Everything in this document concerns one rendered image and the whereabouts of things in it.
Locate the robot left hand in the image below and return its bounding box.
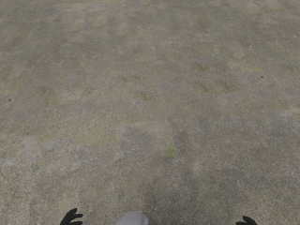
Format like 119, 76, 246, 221
60, 208, 83, 225

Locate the robot left thigh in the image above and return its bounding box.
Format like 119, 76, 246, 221
115, 211, 149, 225

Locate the robot right hand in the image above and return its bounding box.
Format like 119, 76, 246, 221
235, 216, 258, 225

